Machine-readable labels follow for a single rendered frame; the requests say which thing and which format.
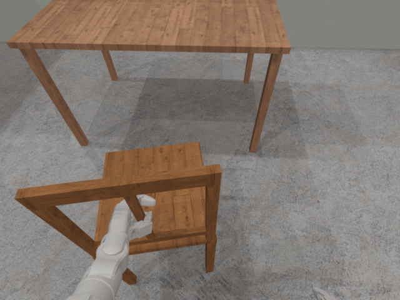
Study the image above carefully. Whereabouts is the right robot hand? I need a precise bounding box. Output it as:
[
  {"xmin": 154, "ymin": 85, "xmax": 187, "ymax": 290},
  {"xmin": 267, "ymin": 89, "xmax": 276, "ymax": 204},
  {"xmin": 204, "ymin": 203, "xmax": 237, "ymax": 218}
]
[{"xmin": 312, "ymin": 287, "xmax": 336, "ymax": 300}]

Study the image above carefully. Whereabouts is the left robot hand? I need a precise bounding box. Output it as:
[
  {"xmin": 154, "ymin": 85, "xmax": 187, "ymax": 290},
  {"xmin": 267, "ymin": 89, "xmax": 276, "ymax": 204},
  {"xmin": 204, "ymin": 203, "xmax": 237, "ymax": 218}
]
[{"xmin": 107, "ymin": 194, "xmax": 156, "ymax": 240}]

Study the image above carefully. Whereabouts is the chair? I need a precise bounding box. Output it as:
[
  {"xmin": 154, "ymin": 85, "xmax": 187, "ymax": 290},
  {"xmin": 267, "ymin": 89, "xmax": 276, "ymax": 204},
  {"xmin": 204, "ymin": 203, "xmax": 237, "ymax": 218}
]
[{"xmin": 14, "ymin": 142, "xmax": 222, "ymax": 285}]

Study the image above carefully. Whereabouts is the robot left forearm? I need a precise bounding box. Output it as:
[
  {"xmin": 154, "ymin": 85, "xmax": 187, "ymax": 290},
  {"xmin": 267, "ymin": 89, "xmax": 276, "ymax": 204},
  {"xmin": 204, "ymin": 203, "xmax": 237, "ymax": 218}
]
[{"xmin": 65, "ymin": 231, "xmax": 129, "ymax": 300}]

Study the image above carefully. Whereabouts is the table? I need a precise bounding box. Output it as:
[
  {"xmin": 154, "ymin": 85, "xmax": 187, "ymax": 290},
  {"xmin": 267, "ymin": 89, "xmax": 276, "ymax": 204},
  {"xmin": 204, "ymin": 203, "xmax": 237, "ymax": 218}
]
[{"xmin": 6, "ymin": 0, "xmax": 291, "ymax": 153}]

